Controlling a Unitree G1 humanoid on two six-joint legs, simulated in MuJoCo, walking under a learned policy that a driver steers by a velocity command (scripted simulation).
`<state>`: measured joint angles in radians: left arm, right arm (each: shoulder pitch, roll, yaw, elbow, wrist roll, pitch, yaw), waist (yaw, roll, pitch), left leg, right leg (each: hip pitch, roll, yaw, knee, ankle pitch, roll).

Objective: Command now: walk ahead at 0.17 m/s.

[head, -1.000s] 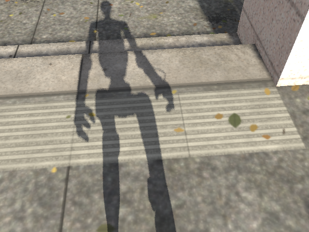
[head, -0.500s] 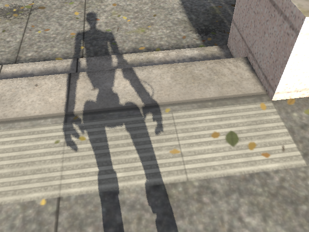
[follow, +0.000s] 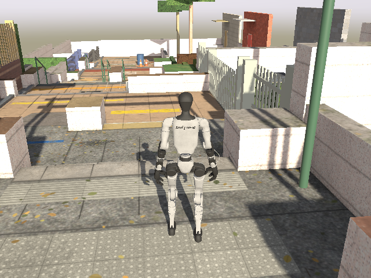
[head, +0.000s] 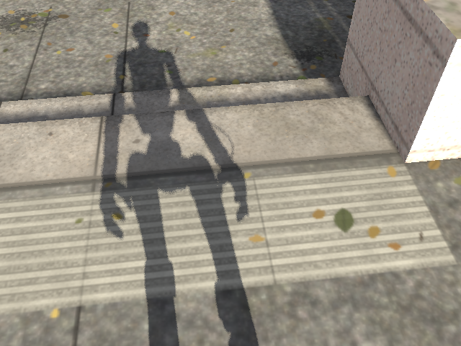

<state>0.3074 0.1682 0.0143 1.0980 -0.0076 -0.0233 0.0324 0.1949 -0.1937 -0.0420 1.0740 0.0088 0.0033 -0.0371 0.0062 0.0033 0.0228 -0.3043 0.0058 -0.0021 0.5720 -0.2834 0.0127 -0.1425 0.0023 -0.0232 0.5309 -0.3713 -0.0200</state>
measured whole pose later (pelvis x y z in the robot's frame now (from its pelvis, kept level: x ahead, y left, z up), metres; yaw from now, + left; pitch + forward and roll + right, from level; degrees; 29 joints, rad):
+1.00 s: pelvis +0.25 +0.03 +0.00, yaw +1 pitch +0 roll -1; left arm 0.14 0.20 0.03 1.02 0.00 -0.02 0.03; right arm 0.24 -0.19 -0.03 1.09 -0.02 0.00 -0.04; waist 0.00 -0.01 0.00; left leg -0.26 0.05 0.00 0.56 -0.30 -0.01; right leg -0.33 0.03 -0.07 0.47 -0.14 -0.04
